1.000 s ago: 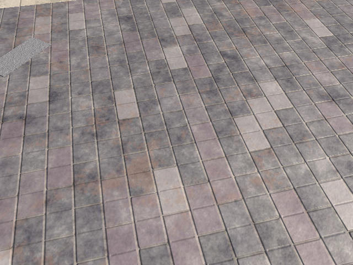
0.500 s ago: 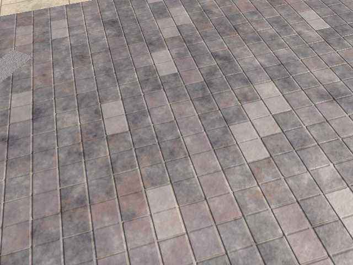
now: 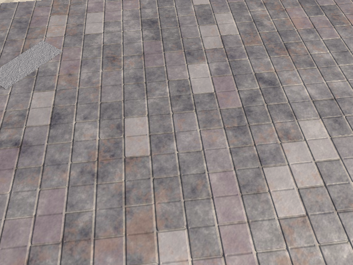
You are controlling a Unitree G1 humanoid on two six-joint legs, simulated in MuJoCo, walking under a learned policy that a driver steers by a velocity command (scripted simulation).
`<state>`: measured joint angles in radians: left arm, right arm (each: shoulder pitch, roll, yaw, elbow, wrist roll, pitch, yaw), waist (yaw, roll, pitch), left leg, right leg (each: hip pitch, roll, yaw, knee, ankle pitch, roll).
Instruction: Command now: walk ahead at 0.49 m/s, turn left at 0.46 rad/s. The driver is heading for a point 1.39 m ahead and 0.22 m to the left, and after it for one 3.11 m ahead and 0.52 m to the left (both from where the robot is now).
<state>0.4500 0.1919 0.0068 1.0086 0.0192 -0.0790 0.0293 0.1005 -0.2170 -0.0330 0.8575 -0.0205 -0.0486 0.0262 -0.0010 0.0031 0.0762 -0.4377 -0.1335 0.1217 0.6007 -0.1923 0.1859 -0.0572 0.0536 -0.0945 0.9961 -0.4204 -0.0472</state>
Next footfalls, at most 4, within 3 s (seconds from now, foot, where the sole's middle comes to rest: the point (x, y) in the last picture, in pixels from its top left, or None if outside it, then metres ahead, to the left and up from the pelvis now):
0.52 right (213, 256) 0.48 -0.09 -0.75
1.02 left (132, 223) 0.60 0.21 -0.75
1.56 right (160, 154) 0.92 0.11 -0.75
2.12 left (133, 101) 1.24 0.26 -0.75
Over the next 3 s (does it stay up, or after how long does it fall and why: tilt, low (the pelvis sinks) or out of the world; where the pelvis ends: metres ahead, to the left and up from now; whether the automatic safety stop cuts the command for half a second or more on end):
stays up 1.29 0.16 0.03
